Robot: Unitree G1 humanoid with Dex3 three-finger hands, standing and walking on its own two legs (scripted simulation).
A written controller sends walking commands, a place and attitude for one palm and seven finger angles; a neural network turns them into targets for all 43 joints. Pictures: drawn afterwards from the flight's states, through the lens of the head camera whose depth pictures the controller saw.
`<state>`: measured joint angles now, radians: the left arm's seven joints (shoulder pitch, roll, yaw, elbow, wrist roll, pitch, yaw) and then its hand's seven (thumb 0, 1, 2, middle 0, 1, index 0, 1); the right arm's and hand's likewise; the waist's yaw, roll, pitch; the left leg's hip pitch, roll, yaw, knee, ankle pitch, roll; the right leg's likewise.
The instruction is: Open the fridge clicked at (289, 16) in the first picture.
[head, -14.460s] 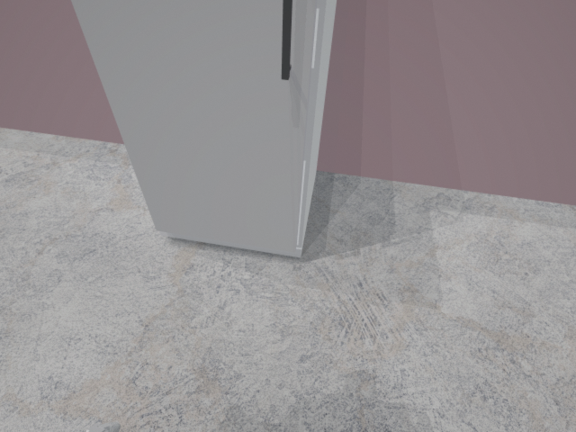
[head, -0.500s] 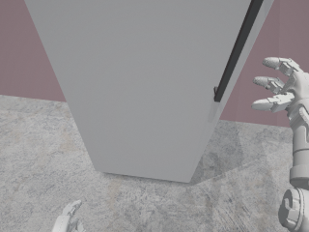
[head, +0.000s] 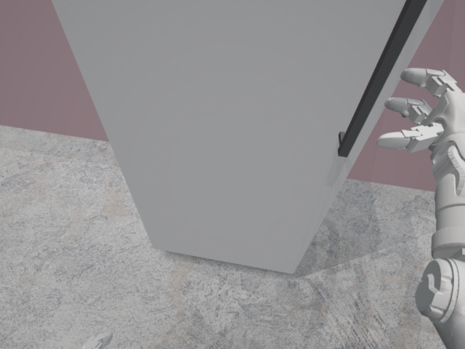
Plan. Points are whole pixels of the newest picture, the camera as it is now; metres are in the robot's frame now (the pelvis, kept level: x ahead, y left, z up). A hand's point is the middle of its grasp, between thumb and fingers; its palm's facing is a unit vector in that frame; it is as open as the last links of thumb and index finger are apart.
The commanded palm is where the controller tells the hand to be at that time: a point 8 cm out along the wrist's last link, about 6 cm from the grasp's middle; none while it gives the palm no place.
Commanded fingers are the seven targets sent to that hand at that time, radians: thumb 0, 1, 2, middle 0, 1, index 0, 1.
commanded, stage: move the hooked fingers beside the handle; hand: right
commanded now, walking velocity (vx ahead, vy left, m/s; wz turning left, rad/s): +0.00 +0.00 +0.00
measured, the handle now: (380, 63) +0.50 -0.16 +0.26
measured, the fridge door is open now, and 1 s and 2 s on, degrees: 0 0 0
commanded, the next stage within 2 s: feel for the door with the fingertips in 1.02 s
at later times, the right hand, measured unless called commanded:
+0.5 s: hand (399, 119) +0.44 -0.20 +0.20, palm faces +0.07 +1.00 +0.02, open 14.0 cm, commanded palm +0.41 -0.26 +0.20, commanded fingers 0.00 0.50 -0.30 0.30 1.20 0.30 1.20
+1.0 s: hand (413, 127) +0.43 -0.22 +0.20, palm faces +0.09 +1.00 +0.02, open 14.0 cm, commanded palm +0.41 -0.27 +0.21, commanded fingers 0.00 0.50 -0.30 0.30 1.20 0.30 1.20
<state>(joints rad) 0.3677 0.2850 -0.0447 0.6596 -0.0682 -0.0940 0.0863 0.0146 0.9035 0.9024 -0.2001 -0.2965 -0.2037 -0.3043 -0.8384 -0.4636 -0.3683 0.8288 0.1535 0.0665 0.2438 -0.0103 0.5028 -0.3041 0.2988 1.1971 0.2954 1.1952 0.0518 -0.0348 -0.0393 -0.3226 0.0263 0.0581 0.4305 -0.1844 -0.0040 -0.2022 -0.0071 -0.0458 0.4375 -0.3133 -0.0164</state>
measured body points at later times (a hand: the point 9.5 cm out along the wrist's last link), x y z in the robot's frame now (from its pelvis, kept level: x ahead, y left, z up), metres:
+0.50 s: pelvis -0.01 +0.00 +0.00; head +0.01 +0.01 +0.45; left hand +0.12 +0.25 -0.10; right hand +0.43 -0.26 +0.20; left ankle +0.02 +0.13 -0.74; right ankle -0.06 -0.10 -0.74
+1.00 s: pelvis -0.01 +0.01 +0.00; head +0.01 +0.01 +0.45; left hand +0.07 +0.27 -0.11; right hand +0.42 -0.28 +0.20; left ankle +0.02 +0.13 -0.74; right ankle -0.06 -0.10 -0.74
